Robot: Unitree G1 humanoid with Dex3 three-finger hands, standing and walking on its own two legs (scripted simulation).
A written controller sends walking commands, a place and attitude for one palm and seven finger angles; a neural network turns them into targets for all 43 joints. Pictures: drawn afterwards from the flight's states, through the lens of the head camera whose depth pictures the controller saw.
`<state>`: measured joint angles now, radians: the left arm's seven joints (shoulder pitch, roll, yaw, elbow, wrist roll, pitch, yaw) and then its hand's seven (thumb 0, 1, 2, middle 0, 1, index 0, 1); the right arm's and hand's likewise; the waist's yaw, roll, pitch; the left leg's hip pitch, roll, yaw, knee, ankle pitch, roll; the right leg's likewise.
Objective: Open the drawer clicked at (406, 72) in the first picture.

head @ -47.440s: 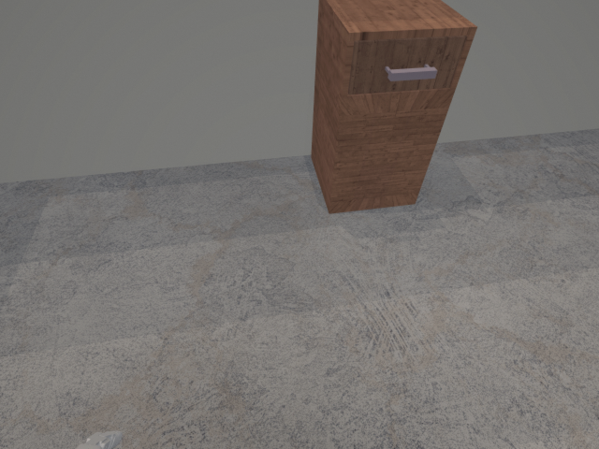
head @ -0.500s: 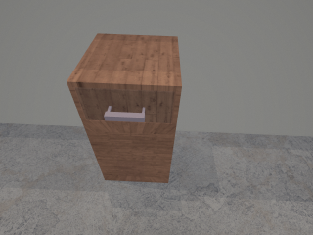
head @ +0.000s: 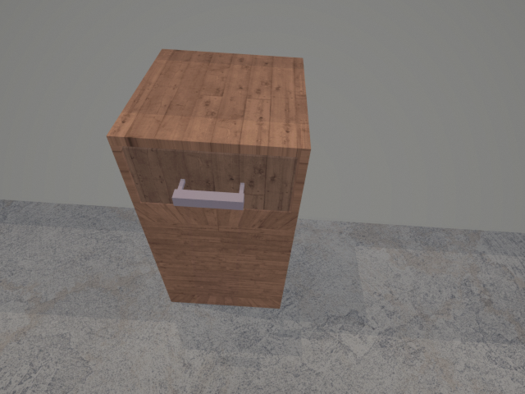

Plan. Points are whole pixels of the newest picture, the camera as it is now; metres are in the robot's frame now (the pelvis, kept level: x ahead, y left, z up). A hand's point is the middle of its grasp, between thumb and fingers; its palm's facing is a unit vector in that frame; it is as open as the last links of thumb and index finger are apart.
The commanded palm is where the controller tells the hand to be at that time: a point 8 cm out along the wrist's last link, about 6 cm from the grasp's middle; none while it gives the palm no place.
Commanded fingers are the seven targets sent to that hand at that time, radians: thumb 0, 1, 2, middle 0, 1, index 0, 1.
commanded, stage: come to a stop and stand still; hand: left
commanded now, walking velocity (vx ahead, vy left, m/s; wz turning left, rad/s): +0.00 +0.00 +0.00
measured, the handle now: (210, 192) +0.55 +0.16 -0.07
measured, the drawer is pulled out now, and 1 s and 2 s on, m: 0.00 0.00 0.00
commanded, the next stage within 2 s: look again from close up in 1.54 s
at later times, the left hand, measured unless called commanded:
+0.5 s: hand out of the picture +0.03 +0.19 -0.17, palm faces -0.01 -0.98 -0.20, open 7.3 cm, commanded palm none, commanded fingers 0.00 0.90 0.90 -0.20 -0.30 -0.20 -0.30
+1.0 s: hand out of the picture -0.02 +0.17 -0.17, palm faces -0.01 -0.98 -0.20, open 7.3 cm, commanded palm none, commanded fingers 0.00 0.90 0.90 -0.20 -0.30 -0.20 -0.30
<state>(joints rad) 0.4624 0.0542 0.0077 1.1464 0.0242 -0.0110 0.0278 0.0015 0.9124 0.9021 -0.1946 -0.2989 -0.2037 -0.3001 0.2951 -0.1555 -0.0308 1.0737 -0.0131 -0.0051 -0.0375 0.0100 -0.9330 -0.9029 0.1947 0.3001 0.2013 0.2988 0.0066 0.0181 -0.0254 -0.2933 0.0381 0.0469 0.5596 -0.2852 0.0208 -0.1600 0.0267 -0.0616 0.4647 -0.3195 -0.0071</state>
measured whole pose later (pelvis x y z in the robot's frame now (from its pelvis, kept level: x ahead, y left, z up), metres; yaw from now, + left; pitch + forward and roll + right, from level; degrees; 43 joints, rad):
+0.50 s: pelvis +0.02 +0.02 +0.01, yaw -2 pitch -1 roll +0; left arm 0.29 0.14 0.01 1.11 0.01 0.00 0.05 0.00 0.92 0.90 -0.19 -0.30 -0.20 -0.30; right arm 0.30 -0.13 0.01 1.15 -0.02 0.00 -0.04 0.01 -0.91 -0.90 0.20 0.30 0.20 0.30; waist -0.01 0.00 0.02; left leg -0.16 -0.04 0.12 0.42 -0.26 0.07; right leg -0.08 -0.05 0.00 0.42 -0.32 0.04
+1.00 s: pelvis -0.03 +0.00 +0.00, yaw -2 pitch -3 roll +0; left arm 0.34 0.17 -0.02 1.03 0.02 0.00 0.04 0.00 0.91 0.90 -0.19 -0.30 -0.20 -0.30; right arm 0.25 -0.19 0.00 1.02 -0.02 0.02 -0.02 0.01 -0.91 -0.90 0.20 0.30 0.20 0.30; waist 0.00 0.01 0.00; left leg -0.26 0.02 0.09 0.55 -0.25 0.03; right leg -0.17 0.00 -0.02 0.54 -0.32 0.00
